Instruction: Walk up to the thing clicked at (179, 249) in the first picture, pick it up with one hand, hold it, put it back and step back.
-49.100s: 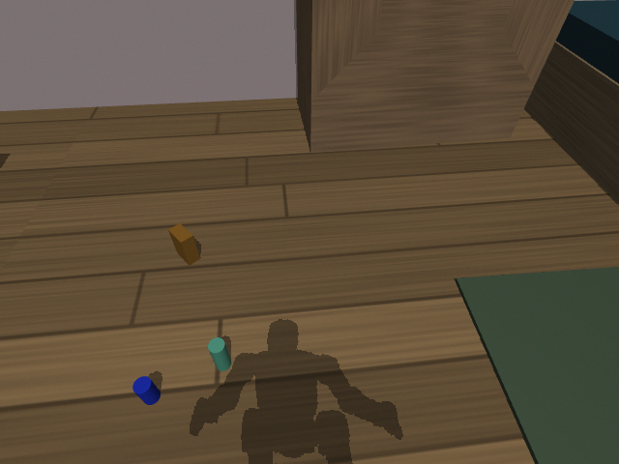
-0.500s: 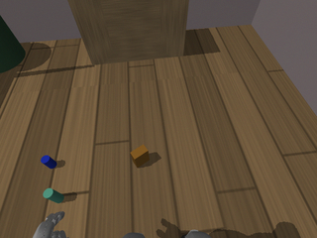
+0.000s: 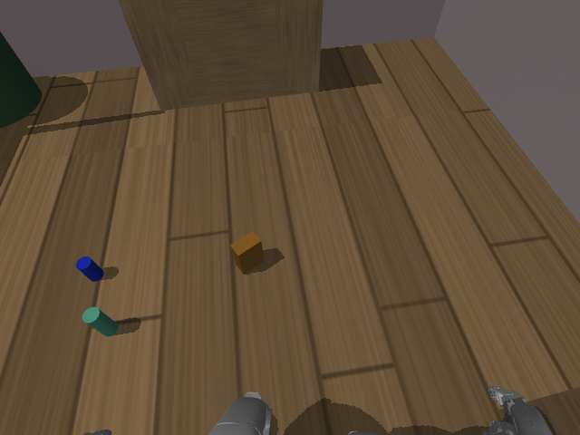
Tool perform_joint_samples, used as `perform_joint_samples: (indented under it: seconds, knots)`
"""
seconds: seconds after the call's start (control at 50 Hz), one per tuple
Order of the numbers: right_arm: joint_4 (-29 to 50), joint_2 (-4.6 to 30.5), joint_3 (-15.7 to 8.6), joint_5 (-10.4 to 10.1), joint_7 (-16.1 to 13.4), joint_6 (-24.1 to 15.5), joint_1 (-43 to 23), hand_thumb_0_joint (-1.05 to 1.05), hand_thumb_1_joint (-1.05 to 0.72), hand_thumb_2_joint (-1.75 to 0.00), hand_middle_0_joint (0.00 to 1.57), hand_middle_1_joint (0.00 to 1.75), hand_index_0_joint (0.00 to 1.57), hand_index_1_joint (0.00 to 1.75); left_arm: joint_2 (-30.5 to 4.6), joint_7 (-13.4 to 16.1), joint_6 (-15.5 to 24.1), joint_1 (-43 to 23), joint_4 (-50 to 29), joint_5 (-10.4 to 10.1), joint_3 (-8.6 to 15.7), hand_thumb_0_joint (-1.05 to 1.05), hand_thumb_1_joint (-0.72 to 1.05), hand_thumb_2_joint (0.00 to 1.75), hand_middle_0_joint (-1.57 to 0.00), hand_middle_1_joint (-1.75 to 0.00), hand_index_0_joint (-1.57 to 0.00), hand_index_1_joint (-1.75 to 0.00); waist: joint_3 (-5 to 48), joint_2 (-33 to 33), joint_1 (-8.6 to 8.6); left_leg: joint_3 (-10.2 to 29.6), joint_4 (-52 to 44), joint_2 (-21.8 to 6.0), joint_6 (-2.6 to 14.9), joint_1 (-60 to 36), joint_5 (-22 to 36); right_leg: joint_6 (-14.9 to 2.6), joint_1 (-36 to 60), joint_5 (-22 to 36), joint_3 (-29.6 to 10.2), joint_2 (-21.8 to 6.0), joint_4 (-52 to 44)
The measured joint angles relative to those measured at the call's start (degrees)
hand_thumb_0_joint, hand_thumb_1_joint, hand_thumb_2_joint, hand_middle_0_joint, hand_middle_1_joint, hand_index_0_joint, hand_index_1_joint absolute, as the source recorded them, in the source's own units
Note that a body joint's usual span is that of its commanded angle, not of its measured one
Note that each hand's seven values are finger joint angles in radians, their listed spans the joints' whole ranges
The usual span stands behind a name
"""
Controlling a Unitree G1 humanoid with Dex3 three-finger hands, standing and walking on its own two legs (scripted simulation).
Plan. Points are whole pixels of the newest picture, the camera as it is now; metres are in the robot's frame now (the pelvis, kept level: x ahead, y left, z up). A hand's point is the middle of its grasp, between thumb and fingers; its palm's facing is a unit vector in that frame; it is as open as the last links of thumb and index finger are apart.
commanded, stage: step back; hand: left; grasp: from the side
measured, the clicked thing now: (248, 253) +0.76 +0.21 -0.68
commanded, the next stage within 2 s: stand in 1.82 s
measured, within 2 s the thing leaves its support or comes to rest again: neither
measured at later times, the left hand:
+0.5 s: hand out of the picture -0.06 +0.27 -0.14, palm faces +0.03 -0.93 -0.36, open 7.4 cm
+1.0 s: hand out of the picture -0.23 +0.26 -0.13, palm faces +0.09 -0.90 -0.42, open 7.4 cm
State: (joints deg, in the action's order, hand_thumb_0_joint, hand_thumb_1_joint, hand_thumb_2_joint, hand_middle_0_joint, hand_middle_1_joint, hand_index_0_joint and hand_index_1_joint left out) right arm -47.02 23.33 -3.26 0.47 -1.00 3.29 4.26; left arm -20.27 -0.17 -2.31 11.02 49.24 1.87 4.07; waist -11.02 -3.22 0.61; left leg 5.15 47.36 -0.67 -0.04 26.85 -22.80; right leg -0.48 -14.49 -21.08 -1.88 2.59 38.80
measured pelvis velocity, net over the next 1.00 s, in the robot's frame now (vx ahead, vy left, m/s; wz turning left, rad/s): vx -0.30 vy -0.03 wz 0.07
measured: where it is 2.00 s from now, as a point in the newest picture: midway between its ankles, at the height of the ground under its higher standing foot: outside the picture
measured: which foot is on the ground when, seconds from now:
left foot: up 0.00-0.24, down 0.26-0.66, up 0.68-0.94, down 0.96-1.00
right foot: down 0.00-0.28, up 0.30-0.60, down 0.62-1.00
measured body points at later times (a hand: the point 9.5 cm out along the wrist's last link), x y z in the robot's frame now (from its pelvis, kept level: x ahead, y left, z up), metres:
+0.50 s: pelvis -0.16 +0.00 +0.01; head -0.10 +0.03 +0.46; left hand -0.07 +0.32 -0.12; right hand -0.05 -0.31 -0.09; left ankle -0.12 +0.12 -0.72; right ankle -0.22 -0.15 -0.63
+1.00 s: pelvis -0.30 -0.03 +0.01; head -0.28 -0.03 +0.45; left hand -0.24 +0.31 -0.10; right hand -0.23 -0.34 -0.12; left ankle -0.32 +0.09 -0.72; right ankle -0.27 -0.15 -0.71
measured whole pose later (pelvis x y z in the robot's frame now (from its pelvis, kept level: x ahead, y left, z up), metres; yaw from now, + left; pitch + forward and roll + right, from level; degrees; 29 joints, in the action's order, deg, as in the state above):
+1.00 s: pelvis -0.30 -0.03 +0.01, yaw +4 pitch -3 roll +2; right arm -56.9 20.5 -3.0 2.2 0.4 0.7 14.7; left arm -23.4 -0.4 -1.1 11.1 50.4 2.5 4.7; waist -5.3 2.6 2.1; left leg 0.3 33.3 3.4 0.4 10.9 -19.2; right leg -1.0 -17.7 -21.4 0.0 -3.9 41.1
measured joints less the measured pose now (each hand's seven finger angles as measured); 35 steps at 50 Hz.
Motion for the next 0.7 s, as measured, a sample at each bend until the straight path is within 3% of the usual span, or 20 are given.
perform_joint_samples:
  seconds: [0.06, 0.12, 0.2, 0.24, 0.28, 0.3, 0.36, 0.4, 0.46, 0.54, 0.58, 0.62, 0.66, 0.7]
  knots:
    - [-1.40, -0.21, 0.23, -0.48, 0.18, 0.39, 1.99, 0.01, -0.90, -0.90, 0.20, 0.30, 0.20, 0.30, 0.26, 0.09, -0.27, 1.24, -0.38, 0.19, -0.24, 0.01, 0.91, 0.90, -0.21, -0.30, -0.21, -0.30, 1.64, 2.18, 1.43, 1.32, 12.98, 5.54, 0.00, 1.45, -4.70, -0.24, -1.80, 2.10, -2.10, -2.52, -0.81]
    - [-1.89, 0.23, 0.31, -0.65, 0.02, -0.11, 4.51, 0.01, -0.90, -0.90, 0.20, 0.30, 0.20, 0.30, 0.46, 0.41, -0.48, 0.73, -1.10, 0.48, 0.05, 0.01, 0.91, 0.90, -0.21, -0.30, -0.21, -0.30, 2.82, 2.13, 1.02, 2.37, 18.09, 7.45, -0.32, 0.09, -4.70, 0.03, -3.60, 4.68, -1.64, -3.61, -2.64]
    - [-2.49, 0.11, 0.54, -0.33, -0.27, -0.47, 6.57, 0.01, -0.90, -0.90, 0.20, 0.30, 0.20, 0.30, -0.52, 1.19, -0.31, -1.81, -3.62, 0.73, 0.20, 0.01, 0.90, 0.90, -0.21, -0.30, -0.21, -0.30, 2.12, 1.83, 0.07, 0.39, 7.13, 4.86, -0.78, -6.76, -6.29, 0.69, -6.67, 6.82, 0.34, -3.99, -2.22]
    - [-2.73, -0.34, 0.58, 0.05, -0.18, -0.78, 7.06, 0.01, -0.90, -0.90, 0.20, 0.30, 0.20, 0.30, -1.37, 1.42, -0.34, -3.58, -5.01, 0.43, 0.13, 0.01, 0.90, 0.90, -0.21, -0.30, -0.21, -0.30, 1.18, 2.12, -0.57, -1.56, -3.00, 3.07, -0.47, -10.90, -3.74, 1.10, -8.64, 7.14, 1.69, -4.38, -0.36]
    - [-3.66, -2.06, 0.49, 0.62, -0.18, -1.16, 6.41, 0.01, -0.91, -0.90, 0.20, 0.30, 0.20, 0.30, -2.88, 1.46, -0.86, -5.71, -5.66, -0.19, 0.27, 0.01, 0.90, 0.90, -0.21, -0.30, -0.21, -0.30, -1.02, 5.55, -0.27, -3.69, -9.21, 4.43, 0.69, -13.54, 0.51, 1.39, -10.46, 7.03, 0.63, -6.30, 2.75]
    - [-3.91, -3.04, 0.71, 1.05, 0.01, -1.11, 6.11, 0.01, -0.91, -0.90, 0.20, 0.30, 0.20, 0.30, -3.34, 1.54, -1.27, -6.27, -5.59, -0.49, 0.47, 0.01, 0.91, 0.90, -0.21, -0.30, -0.21, -0.30, -1.84, 7.34, 0.39, -4.77, -9.39, 5.15, 1.10, -13.64, 1.19, 0.72, -11.26, 5.45, -1.25, -6.15, 4.66]
    - [-3.72, -3.62, 1.57, 1.62, 0.90, -1.12, 6.47, 0.01, -0.90, -0.90, 0.20, 0.30, 0.20, 0.30, -2.55, 1.90, -2.36, -6.04, -4.16, -0.67, 0.29, 0.01, 0.91, 0.90, -0.21, -0.30, -0.20, -0.30, -0.86, 5.89, -1.07, -3.13, -9.02, 2.85, 1.64, -11.64, 2.85, 0.04, -13.72, -7.62, -4.11, 0.20, 17.95]
    - [-3.74, -3.83, 1.78, 1.94, 0.72, -1.15, 6.43, 0.01, -0.90, -0.90, 0.20, 0.30, 0.20, 0.30, -2.32, 1.57, -2.58, -5.28, -3.39, -1.13, 0.15, 0.01, 0.91, 0.90, -0.21, -0.30, -0.20, -0.30, 0.37, 5.42, -1.19, -2.72, -11.36, 1.52, 1.48, -11.00, 5.21, -0.33, -14.45, -8.35, -5.89, 3.29, 26.94]
    - [-3.02, -3.53, 1.62, 1.81, 0.41, -1.40, 5.36, 0.01, -0.90, -0.90, 0.21, 0.30, 0.21, 0.30, -2.31, 1.03, -2.20, -3.48, -3.08, -1.30, 0.22, 0.01, 0.91, 0.90, -0.21, -0.30, -0.20, -0.30, 1.67, 5.42, -0.31, -3.50, -13.84, 0.14, 1.14, -9.35, 8.19, 0.23, -12.61, -7.44, -6.76, 4.16, 31.71]
    - [-0.75, -2.62, 1.12, 1.49, 0.10, -1.87, 2.74, 0.01, -0.90, -0.90, 0.21, 0.30, 0.21, 0.30, -2.65, 0.95, -1.71, -1.98, -2.27, -0.87, 0.29, 0.01, 0.91, 0.90, -0.21, -0.30, -0.20, -0.30, 1.03, 5.61, 0.56, -4.84, -13.61, -0.97, 0.82, -6.32, 10.61, 1.96, -5.88, -8.79, -5.56, 1.34, 21.56]
    - [0.28, -1.96, 1.09, 1.45, 0.16, -1.88, 1.26, 0.01, -0.90, -0.90, 0.20, 0.30, 0.20, 0.30, -2.77, 0.91, -1.27, -1.52, -1.60, -0.83, 0.14, 0.01, 0.91, 0.90, -0.21, -0.30, -0.20, -0.30, 0.51, 5.48, 0.95, -5.72, -12.26, -1.65, 0.27, -4.45, 11.29, 1.87, -2.20, -8.49, -3.80, -0.59, 12.33]
    - [0.87, -1.13, 1.14, 1.25, 0.38, -1.47, -0.05, 0.01, -0.90, -0.90, 0.20, 0.30, 0.20, 0.30, -2.75, 0.71, -0.63, -1.08, -0.67, -0.70, 0.01, 0.01, 0.91, 0.90, -0.21, -0.30, -0.20, -0.30, 0.41, 4.99, 1.28, -6.41, -9.90, -2.44, -0.56, -2.20, 11.49, 1.18, 1.93, -4.37, -2.06, -1.84, 1.14]
    - [0.27, 0.43, 0.65, 0.86, 0.42, -0.74, -1.19, 0.01, -0.90, -0.90, 0.20, 0.30, 0.20, 0.30, -0.85, 0.53, -0.18, -1.59, 1.19, -0.18, -0.13, 0.01, 0.91, 0.90, -0.21, -0.30, -0.20, -0.30, -0.73, 0.50, 0.27, -3.80, -7.59, -4.65, -0.34, -0.85, 11.77, 0.24, 3.30, -2.64, 0.40, 0.70, -1.34]
    - [-0.72, 0.28, 0.28, 0.70, -0.03, 0.02, 0.06, 0.01, -0.90, -0.90, 0.20, 0.30, 0.20, 0.30, -0.16, -0.14, -0.08, -0.14, 1.38, 0.30, -0.63, 0.01, 0.91, 0.90, -0.21, -0.30, -0.20, -0.30, 1.07, 0.10, 0.19, -0.65, -2.81, -1.69, -0.12, 1.08, 2.19, -0.44, 1.80, -2.28, 1.00, 0.17, 0.12]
